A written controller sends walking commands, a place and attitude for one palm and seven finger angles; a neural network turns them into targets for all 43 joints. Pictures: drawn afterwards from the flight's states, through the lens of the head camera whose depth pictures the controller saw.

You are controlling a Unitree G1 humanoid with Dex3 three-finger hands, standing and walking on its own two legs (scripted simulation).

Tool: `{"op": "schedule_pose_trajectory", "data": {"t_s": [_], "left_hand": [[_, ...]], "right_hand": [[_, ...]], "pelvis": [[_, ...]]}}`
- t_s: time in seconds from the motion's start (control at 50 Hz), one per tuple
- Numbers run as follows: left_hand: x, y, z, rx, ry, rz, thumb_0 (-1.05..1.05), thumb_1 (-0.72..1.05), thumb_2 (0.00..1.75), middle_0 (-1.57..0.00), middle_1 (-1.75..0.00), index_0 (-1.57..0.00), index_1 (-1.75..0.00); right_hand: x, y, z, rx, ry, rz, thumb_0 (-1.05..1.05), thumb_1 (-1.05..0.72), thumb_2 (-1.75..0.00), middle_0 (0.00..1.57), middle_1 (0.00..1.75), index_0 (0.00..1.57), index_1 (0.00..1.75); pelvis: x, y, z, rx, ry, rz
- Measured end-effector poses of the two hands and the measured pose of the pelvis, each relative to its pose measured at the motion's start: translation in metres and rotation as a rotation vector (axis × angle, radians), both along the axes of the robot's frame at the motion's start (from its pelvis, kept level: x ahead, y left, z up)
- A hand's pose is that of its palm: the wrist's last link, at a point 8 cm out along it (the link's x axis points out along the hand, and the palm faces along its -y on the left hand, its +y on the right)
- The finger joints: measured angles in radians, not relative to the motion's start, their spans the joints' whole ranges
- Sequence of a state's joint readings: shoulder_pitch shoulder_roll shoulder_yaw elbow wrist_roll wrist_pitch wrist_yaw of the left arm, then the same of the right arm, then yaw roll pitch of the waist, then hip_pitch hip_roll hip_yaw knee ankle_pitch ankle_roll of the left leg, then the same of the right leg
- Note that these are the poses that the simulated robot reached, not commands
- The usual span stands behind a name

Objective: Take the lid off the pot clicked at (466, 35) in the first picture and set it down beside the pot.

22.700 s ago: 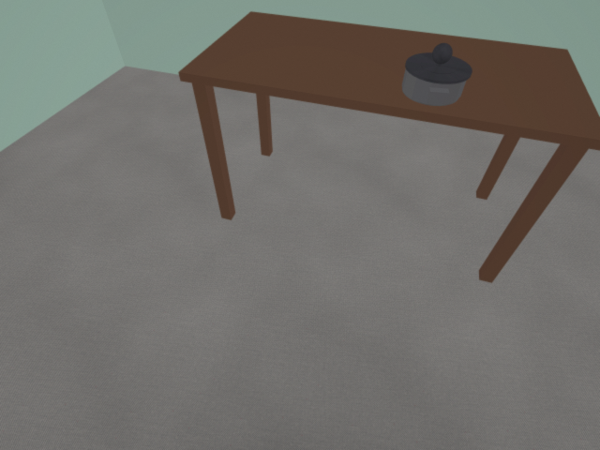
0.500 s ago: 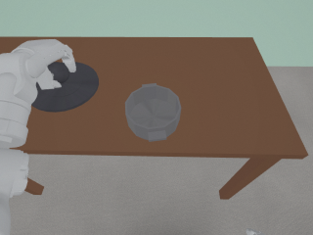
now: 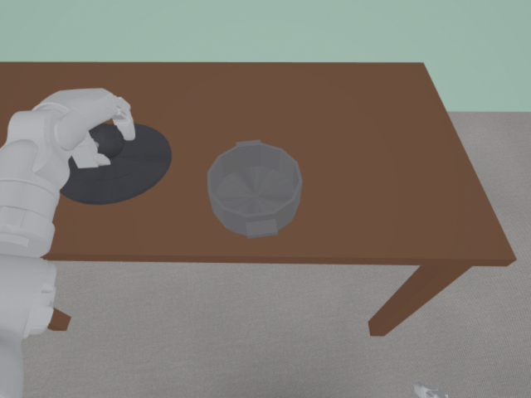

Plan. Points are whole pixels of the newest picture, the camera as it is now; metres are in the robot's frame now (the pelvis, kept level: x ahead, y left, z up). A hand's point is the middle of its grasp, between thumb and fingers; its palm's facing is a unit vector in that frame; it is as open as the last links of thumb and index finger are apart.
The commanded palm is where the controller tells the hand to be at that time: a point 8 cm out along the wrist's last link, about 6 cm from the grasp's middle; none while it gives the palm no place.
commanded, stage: lower the lid onto the table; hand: left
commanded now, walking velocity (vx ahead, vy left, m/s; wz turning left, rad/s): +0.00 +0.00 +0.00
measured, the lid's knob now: (105, 141) +0.48 +0.25 +0.11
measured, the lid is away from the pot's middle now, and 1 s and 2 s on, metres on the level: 0.23 0.24 0.24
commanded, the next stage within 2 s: open the fingers wide in 1.88 s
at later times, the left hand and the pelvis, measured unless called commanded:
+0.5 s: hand (97, 159) +0.46 +0.27 +0.09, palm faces -0.40 -0.04 -0.92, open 8.3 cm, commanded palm +0.46 +0.27 +0.16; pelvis +0.01 +0.01 +0.00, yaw -1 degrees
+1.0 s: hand (107, 174) +0.45 +0.26 +0.06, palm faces -0.42 -0.05 -0.91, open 8.3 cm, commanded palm +0.47 +0.27 +0.13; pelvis +0.00 +0.01 +0.00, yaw -1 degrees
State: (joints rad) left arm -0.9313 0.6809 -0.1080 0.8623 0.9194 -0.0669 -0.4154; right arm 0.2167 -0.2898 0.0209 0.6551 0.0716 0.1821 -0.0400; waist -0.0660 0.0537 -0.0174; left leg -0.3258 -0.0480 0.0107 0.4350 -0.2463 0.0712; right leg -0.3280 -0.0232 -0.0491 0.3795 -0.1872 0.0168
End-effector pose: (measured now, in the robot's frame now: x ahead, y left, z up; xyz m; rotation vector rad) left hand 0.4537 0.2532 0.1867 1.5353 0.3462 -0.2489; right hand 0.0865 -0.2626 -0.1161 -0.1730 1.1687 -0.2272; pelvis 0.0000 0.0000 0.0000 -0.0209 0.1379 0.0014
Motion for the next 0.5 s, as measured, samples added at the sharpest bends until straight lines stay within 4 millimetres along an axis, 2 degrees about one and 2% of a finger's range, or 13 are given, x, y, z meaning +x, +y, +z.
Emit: {"op": "schedule_pose_trajectory", "data": {"t_s": [0.24, 0.5], "left_hand": [[0.006, 0.008, -0.02, -0.009, 0.028, -0.008, 0.0, 0.14, 0.89, -0.66, -0.87, -0.63, -0.86], [0.008, 0.016, -0.037, -0.025, 0.031, -0.019, 0.0, 0.14, 0.89, -0.66, -0.87, -0.63, -0.86]], "right_hand": [[-0.025, -0.006, 0.0, -0.034, 0.073, -0.049, 0.01, -0.9, -0.9, 0.2, 0.3, 0.2, 0.3], [-0.024, 0.002, -0.001, -0.032, 0.078, -0.056, 0.01, -0.9, -0.9, 0.2, 0.3, 0.2, 0.3]], "pelvis": [[0.003, 0.003, -0.001, -0.003, 0.016, -0.01], [0.007, 0.009, -0.002, -0.007, 0.034, -0.014]]}}
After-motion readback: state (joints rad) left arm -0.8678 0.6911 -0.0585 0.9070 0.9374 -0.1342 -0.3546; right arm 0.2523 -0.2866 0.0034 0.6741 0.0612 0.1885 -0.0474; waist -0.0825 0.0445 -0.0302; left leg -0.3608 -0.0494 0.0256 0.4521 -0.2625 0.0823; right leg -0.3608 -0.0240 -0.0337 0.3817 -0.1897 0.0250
